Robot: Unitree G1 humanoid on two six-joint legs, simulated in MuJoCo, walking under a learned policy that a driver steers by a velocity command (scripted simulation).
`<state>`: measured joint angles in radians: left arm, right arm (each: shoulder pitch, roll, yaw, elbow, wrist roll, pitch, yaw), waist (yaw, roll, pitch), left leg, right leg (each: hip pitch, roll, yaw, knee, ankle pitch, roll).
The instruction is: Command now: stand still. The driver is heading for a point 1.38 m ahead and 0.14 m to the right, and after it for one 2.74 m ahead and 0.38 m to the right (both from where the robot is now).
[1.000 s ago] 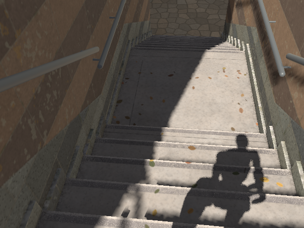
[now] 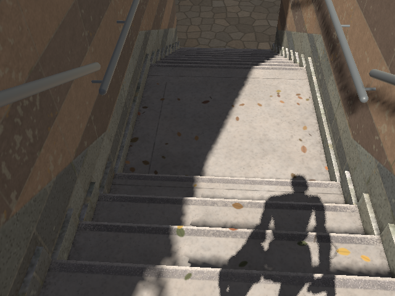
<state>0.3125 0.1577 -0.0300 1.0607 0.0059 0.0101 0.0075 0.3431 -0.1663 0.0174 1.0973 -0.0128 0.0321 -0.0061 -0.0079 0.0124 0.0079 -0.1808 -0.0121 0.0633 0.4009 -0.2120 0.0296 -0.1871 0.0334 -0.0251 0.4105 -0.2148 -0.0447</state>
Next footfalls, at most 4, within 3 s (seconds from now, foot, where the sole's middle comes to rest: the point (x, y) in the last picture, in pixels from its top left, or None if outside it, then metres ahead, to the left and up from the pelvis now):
0.98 right None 0.37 -0.10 -0.95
1.50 left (190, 291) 0.68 0.08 -1.12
2.04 right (227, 245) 0.98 -0.11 -1.29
2.60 left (191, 213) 1.29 0.08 -1.46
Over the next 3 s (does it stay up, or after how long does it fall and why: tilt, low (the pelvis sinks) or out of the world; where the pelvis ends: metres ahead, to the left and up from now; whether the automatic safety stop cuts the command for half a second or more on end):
stays up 1.30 0.00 -0.73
